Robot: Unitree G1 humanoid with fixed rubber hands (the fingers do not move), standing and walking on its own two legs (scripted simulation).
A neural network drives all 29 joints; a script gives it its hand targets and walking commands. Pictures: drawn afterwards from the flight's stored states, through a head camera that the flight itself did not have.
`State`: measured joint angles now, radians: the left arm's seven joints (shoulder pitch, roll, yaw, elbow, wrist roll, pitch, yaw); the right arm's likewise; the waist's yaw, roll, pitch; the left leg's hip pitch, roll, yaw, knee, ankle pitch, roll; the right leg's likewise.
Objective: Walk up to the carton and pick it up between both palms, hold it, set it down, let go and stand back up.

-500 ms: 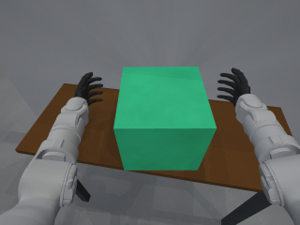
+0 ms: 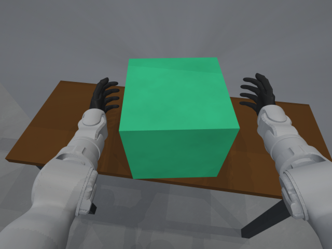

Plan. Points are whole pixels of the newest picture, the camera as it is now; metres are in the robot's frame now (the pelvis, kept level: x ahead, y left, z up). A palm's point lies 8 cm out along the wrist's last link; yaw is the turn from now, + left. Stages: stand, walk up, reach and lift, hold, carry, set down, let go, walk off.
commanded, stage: reach and lift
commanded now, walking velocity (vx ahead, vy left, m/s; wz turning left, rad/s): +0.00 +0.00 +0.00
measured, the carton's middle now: (174, 119) +0.47 +0.00 +0.04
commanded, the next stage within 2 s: none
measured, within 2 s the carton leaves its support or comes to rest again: neither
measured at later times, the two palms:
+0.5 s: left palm (110, 109) +0.46 +0.17 +0.09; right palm (241, 109) +0.45 -0.16 +0.09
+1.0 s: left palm (111, 109) +0.45 +0.16 +0.09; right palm (243, 110) +0.45 -0.16 +0.10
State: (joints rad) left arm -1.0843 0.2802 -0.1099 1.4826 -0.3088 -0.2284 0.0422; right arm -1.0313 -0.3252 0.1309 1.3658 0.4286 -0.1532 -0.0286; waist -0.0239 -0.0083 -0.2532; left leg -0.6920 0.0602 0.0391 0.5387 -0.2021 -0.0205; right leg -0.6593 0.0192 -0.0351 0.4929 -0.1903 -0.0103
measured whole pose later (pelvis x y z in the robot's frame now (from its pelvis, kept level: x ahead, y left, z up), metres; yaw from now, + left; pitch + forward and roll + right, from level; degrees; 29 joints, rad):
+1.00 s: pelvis +0.00 +0.00 +0.01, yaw +0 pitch +17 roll -1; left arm -1.04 0.16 0.26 1.40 0.03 -0.25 0.09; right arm -0.96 -0.11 -0.30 1.22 -0.05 -0.14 -0.10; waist -0.03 -0.01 -0.18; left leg -0.56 0.05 0.04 0.43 -0.17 -0.02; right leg -0.53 0.01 -0.03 0.39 -0.16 0.00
